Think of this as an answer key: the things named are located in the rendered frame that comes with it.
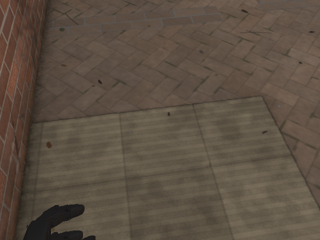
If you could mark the left robot hand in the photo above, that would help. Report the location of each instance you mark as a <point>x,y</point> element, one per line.
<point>40,229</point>

